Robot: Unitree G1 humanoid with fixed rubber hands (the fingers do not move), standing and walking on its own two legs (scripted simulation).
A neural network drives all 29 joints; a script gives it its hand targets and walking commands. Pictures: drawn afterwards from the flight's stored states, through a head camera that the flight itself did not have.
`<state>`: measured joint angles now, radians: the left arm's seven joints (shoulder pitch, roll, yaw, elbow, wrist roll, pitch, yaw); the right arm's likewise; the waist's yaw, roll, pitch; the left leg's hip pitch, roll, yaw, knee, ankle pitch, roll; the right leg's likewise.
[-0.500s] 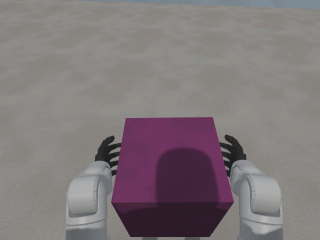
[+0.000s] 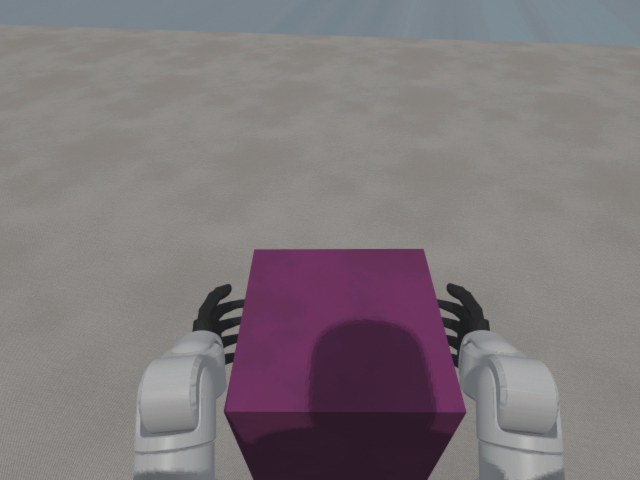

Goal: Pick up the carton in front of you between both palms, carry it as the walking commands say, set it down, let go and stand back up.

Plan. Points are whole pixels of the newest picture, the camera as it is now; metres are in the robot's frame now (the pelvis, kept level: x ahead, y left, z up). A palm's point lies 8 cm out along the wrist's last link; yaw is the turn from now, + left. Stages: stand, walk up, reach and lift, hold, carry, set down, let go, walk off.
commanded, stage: carry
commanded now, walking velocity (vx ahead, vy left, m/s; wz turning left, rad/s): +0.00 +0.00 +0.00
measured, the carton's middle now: (338, 374) +0.26 +0.00 +0.02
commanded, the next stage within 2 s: hold in 1.18 s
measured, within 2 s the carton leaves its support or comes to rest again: neither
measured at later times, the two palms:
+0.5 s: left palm (205, 381) +0.24 +0.16 +0.05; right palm (461, 380) +0.24 -0.14 +0.05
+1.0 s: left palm (202, 373) +0.25 +0.17 +0.04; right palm (448, 372) +0.25 -0.13 +0.04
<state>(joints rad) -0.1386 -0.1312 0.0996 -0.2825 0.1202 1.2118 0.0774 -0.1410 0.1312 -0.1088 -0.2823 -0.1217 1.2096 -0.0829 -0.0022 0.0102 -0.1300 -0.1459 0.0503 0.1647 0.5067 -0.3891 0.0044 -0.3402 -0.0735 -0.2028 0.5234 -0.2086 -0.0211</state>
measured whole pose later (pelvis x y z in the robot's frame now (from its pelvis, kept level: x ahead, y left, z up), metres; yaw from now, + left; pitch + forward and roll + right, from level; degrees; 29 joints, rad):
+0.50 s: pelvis -0.03 +0.01 +0.00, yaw +0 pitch +1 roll +0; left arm -0.12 -0.13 0.11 0.01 0.19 0.89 0.02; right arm -0.12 0.13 -0.12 0.01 -0.20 0.88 -0.03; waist 0.00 0.01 -0.11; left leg -0.19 0.03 0.17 0.52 -0.35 0.02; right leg -0.36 -0.09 -0.20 0.49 -0.15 -0.02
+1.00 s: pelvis -0.03 +0.01 +0.00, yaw +0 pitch +1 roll +0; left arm -0.18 -0.14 0.15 0.13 0.22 0.74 0.01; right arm -0.18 0.14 -0.16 0.13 -0.23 0.74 -0.02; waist 0.00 0.01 -0.09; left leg -0.20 0.03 0.17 0.54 -0.36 0.04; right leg -0.37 -0.10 -0.19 0.51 -0.15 -0.01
